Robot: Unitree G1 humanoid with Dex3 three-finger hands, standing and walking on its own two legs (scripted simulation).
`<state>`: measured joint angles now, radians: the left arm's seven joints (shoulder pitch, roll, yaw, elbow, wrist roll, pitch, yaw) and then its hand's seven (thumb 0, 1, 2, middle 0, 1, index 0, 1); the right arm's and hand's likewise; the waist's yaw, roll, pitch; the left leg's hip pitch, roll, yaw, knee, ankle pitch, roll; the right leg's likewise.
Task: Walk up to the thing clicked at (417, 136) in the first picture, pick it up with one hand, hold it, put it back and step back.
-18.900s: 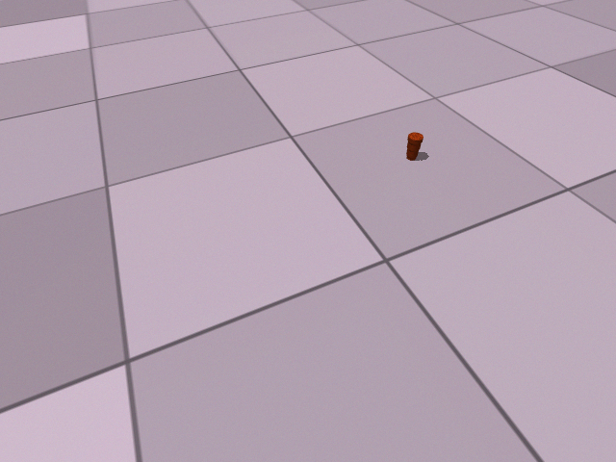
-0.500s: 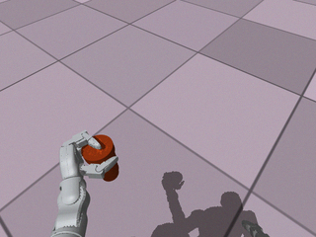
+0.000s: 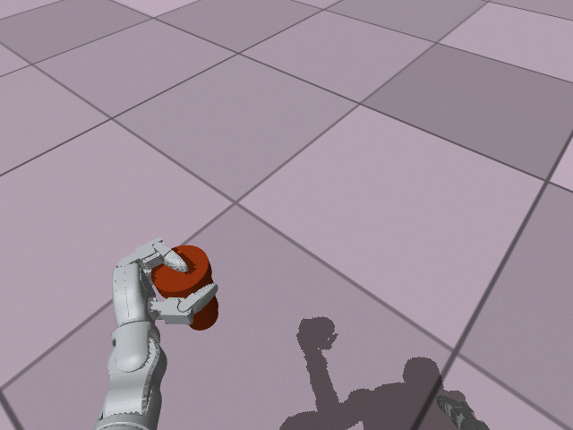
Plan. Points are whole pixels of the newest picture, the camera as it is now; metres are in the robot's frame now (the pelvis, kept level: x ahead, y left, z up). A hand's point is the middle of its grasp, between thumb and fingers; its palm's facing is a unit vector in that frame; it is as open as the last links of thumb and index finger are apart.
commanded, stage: hold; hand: left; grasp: from the side
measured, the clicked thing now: (192, 293) +0.33 +0.17 -0.01
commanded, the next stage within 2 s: crouch in 1.84 s
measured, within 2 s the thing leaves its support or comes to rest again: neither
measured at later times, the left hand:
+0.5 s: hand (177, 277) +0.33 +0.18 +0.05, palm faces +0.28 -0.96 -0.04, open 7.0 cm
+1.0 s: hand (175, 281) +0.32 +0.18 +0.05, palm faces +0.28 -0.96 -0.04, open 7.0 cm
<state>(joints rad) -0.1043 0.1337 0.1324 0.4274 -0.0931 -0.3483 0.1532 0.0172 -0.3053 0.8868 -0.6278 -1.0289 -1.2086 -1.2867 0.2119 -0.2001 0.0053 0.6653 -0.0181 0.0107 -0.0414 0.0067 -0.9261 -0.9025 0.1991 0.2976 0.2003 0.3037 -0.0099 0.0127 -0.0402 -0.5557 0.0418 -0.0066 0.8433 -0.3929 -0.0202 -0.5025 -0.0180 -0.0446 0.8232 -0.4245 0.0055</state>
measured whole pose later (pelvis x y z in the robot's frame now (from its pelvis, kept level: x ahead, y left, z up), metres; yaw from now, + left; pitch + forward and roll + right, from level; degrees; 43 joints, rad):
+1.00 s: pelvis -0.01 +0.00 +0.00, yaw +0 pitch +5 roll -1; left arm -0.12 0.14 0.15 0.45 -0.10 -0.37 0.13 0.02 -0.33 0.93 -0.62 -1.06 -1.21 -1.32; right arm 0.21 -0.21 0.00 0.68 -0.02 0.01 -0.04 0.01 -0.93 -0.91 0.20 0.30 0.20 0.30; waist -0.01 0.01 -0.03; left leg -0.54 0.04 -0.01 0.82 -0.37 -0.02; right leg -0.49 -0.02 -0.05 0.81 -0.41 0.00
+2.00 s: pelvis -0.01 +0.00 +0.00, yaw +0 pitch +5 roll -1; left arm -0.12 0.14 0.14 0.45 -0.10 -0.36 0.13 0.02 -0.38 0.97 -0.63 -1.10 -1.23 -1.37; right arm 0.22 -0.20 0.00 0.68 -0.01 0.00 -0.04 0.01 -0.93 -0.91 0.20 0.30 0.20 0.30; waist -0.01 0.01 -0.03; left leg -0.53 0.04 0.00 0.81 -0.37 -0.02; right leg -0.48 -0.02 -0.04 0.79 -0.40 0.01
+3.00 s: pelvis -0.08 +0.00 -0.29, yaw -5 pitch +33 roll -4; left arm -0.70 0.44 0.56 1.19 -0.04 -0.79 0.03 0.02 -0.35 1.02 -0.59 -1.08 -1.22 -1.38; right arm 0.11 -0.24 0.03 0.74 -0.12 0.02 0.08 0.00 -0.91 -0.91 0.20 0.30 0.20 0.30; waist -0.13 -0.02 -0.15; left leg -1.97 0.06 -0.10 2.04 -0.65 -0.03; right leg -1.90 0.01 -0.07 2.01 -0.69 -0.01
